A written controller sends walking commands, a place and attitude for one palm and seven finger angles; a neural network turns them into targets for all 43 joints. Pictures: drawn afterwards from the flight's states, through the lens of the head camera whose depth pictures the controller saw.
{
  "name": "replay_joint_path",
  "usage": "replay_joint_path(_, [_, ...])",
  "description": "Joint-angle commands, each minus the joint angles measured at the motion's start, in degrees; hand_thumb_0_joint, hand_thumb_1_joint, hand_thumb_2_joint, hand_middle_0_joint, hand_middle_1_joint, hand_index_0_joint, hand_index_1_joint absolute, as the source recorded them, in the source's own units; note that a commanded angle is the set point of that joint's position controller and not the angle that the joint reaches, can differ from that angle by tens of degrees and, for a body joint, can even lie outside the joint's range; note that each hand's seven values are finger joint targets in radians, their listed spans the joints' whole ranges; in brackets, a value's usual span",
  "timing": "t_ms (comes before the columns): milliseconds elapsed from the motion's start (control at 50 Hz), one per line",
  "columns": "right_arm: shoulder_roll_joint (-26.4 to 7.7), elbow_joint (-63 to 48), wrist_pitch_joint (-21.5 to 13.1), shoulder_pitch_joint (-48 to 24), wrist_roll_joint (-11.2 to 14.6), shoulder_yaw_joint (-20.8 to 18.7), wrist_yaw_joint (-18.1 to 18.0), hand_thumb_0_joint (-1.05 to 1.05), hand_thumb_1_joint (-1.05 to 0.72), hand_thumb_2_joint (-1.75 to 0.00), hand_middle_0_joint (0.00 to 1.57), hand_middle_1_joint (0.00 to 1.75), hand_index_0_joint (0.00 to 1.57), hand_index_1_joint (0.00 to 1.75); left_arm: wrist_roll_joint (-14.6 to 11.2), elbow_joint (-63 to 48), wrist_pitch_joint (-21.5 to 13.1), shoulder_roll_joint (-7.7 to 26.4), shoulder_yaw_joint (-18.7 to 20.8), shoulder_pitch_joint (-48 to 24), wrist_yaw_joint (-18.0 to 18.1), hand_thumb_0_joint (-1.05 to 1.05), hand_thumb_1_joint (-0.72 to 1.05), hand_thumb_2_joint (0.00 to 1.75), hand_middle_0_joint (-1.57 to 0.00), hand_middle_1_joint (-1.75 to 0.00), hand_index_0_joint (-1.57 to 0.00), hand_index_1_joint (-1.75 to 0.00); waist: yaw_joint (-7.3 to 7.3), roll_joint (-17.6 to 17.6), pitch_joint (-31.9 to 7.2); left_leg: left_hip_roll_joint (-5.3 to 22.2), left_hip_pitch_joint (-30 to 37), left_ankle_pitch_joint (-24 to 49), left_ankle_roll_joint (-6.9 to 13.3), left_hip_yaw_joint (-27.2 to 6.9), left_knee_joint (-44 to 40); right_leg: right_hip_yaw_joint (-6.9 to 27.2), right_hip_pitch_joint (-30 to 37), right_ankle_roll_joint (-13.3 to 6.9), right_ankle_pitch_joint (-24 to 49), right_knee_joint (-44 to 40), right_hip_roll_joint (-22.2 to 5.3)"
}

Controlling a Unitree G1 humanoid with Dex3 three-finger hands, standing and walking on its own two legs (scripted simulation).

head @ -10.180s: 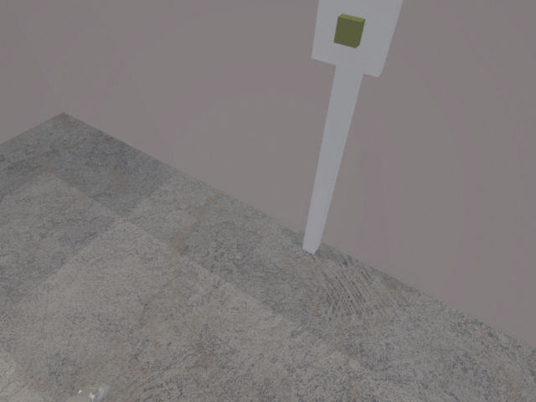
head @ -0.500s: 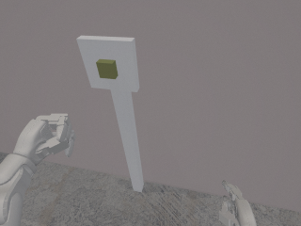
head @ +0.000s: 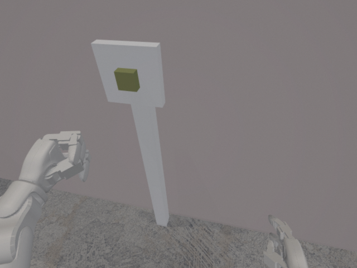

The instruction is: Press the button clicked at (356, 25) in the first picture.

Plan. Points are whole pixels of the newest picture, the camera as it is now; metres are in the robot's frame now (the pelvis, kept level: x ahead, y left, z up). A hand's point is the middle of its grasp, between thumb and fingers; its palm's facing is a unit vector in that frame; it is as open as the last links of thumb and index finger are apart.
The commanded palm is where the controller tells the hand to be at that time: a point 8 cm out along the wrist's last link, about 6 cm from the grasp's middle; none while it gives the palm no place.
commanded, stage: aim a knuckle at the button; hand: left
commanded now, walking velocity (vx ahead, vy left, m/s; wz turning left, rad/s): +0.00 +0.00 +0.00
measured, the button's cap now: (127, 79) +0.53 +0.20 +0.20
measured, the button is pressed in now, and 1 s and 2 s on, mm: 0 0 0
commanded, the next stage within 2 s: press the button with the knuckle in 1.76 s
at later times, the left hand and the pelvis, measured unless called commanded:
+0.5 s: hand (104, 136) +0.33 +0.20 +0.16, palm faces -0.08 -1.00 -0.05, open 3.1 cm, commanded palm +0.31 +0.25 +0.17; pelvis +0.02 +0.01 +0.00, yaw -1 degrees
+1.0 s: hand (125, 113) +0.41 +0.18 +0.17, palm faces -0.11 -0.99 -0.02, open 3.1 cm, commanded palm +0.40 +0.24 +0.16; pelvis +0.01 +0.01 +0.00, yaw -1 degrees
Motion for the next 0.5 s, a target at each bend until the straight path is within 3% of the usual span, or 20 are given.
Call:
replay_joint_path(0, [-5.6,-9.5,-4.1,-8.7,0.4,-2.5,-0.6,0.00,-0.90,-0.90,0.20,0.30,0.20,0.30,0.3,-7.0,-3.7,9.4,1.8,-21.6,1.0,0.00,0.90,0.90,-1.30,-1.50,-1.30,-1.50,-1.92,-1.1,-2.0,1.2,2.4,6.4,1.2,-2.2,-5.4,3.0,-4.8,2.4,3.6,-7.2,-2.8])
replay_joint_path(80, [-5.6,-9.9,-3.5,-8.1,0.3,-2.5,-0.7,0.00,-0.90,-0.90,0.20,0.30,0.20,0.30,2.0,-5.2,-2.9,9.2,-0.2,-25.3,1.3,0.00,0.90,0.90,-1.30,-1.50,-1.30,-1.50,-1.90,-1.1,-5.6,1.0,3.7,8.1,1.3,-2.5,-5.9,1.9,-4.1,2.1,6.2,-5.8,-2.8])
replay_joint_path(120, [-5.5,-10.1,-3.2,-8.0,0.0,-2.4,-0.6,0.00,-0.90,-0.90,0.20,0.30,0.20,0.30,2.2,-4.8,-3.2,10.5,1.4,-26.1,1.8,0.00,0.90,0.90,-1.30,-1.50,-1.30,-1.50,-1.24,-2.4,-7.3,1.1,3.9,10.2,1.2,-2.6,-5.9,1.7,-2.6,1.8,8.6,-5.1,-2.8])
replay_joint_path(140, [-5.3,-10.4,-3.2,-8.3,-0.1,-2.4,-0.5,0.00,-0.90,-0.90,0.20,0.30,0.20,0.30,2.4,-6.0,-3.6,9.9,0.7,-27.8,2.0,0.00,0.90,0.90,-1.30,-1.50,-1.30,-1.50,-1.24,-0.5,-9.1,1.0,5.1,11.7,1.1,-2.5,-5.9,1.5,-2.0,1.6,10.1,-4.4,-2.8])
replay_joint_path(180, [-5.2,-10.1,-2.8,-7.8,-0.3,-2.4,-0.5,0.00,-0.90,-0.90,0.20,0.30,0.20,0.30,2.5,-4.6,-4.3,11.1,2.6,-28.9,2.9,0.00,0.90,0.90,-1.30,-1.50,-1.30,-1.50,-1.04,-0.7,-11.0,1.0,5.9,14.1,0.8,-2.3,-5.8,1.1,-1.2,1.5,12.8,-3.8,-2.7])
replay_joint_path(200, [-5.2,-9.9,-2.6,-7.7,-0.6,-2.4,-0.3,0.00,-0.90,-0.90,0.20,0.30,0.20,0.30,2.3,-3.4,-4.4,12.3,4.3,-28.0,3.4,0.00,0.90,0.90,-1.30,-1.50,-1.30,-1.50,-0.33,-2.7,-11.4,1.0,5.1,15.1,0.8,-2.3,-5.5,1.4,0.1,1.5,13.9,-3.8,-2.6])
replay_joint_path(320, [-5.4,-9.8,-0.8,-7.1,-0.4,-2.8,0.2,0.00,-0.90,-0.90,0.20,0.30,0.20,0.30,2.9,2.7,-3.8,10.7,3.8,-28.4,3.9,0.00,0.90,0.90,-1.30,-1.50,-1.30,-1.50,-0.68,-2.6,-10.5,1.2,4.5,18.6,0.4,-1.2,-5.6,1.2,0.4,1.3,18.4,-3.4,-2.9])
replay_joint_path(340, [-5.4,-9.8,-0.4,-7.0,-0.2,-2.8,0.2,0.00,-0.90,-0.90,0.20,0.30,0.20,0.30,3.3,2.6,-3.6,10.3,2.7,-29.1,3.7,0.00,0.90,0.90,-1.30,-1.50,-1.30,-1.50,-1.08,-0.9,-10.1,1.3,4.8,19.1,0.3,-0.9,-5.5,1.3,-0.1,1.3,18.8,-3.5,-2.9])
replay_joint_path(380, [-5.4,-10.2,-0.1,-6.7,-0.1,-3.0,0.2,0.00,-0.90,-0.90,0.20,0.30,0.20,0.30,3.4,2.4,-3.4,8.4,0.5,-30.6,3.2,0.00,0.90,0.90,-1.30,-1.50,-1.30,-1.50,-1.65,-0.9,-11.1,1.3,5.9,20.6,0.3,-1.0,-5.1,1.3,-0.5,1.4,20.2,-3.3,-2.9])
replay_joint_path(400, [-5.5,-10.0,-0.1,-6.5,-0.2,-3.1,0.2,0.00,-0.90,-0.90,0.20,0.30,0.20,0.30,3.2,3.7,-3.5,8.3,0.3,-31.5,3.0,0.00,0.90,0.90,-1.30,-1.50,-1.30,-1.50,-1.93,-4.1,-10.2,1.4,5.2,20.7,0.5,-1.2,-4.9,1.2,-0.6,1.4,20.7,-3.5,-2.7])
replay_joint_path(480, [-5.6,-10.1,0.3,-6.2,-0.3,-3.3,-0.1,0.00,-0.90,-0.90,0.20,0.30,0.20,0.30,3.3,2.3,-5.2,10.0,1.2,-35.6,2.7,0.00,0.90,0.90,-1.30,-1.50,-1.30,-1.50,-2.15,-1.8,-13.1,1.3,7.2,22.0,0.4,-1.3,-4.9,1.4,-0.2,1.3,21.3,-3.2,-2.8])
